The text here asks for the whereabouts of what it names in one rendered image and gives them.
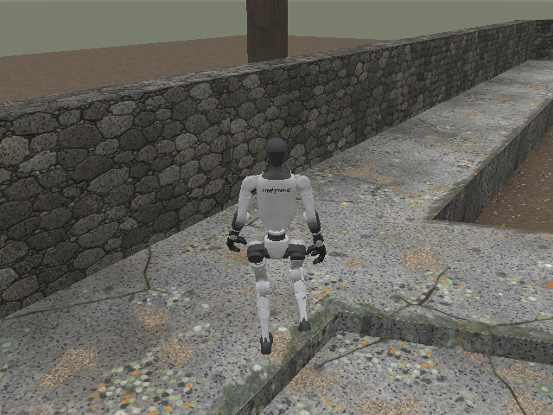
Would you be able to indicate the right robot upper arm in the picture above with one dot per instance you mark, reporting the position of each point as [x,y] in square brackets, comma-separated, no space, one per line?
[308,200]

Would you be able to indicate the left robot upper arm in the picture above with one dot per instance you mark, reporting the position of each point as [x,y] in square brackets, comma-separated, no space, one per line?
[244,200]

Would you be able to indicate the robot left forearm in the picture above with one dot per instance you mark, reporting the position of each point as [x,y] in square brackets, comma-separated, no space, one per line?
[236,228]

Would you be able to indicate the robot left hand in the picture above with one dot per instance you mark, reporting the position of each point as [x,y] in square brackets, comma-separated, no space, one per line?
[232,247]

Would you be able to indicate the robot torso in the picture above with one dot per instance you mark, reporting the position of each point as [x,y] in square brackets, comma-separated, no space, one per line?
[276,201]

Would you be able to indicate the robot right hand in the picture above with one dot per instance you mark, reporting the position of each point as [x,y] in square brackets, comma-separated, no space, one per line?
[317,250]

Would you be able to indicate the robot right forearm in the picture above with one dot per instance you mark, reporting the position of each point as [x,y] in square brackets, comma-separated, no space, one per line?
[316,233]

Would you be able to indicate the left robot shin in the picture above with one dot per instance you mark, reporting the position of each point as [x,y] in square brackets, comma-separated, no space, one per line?
[263,310]

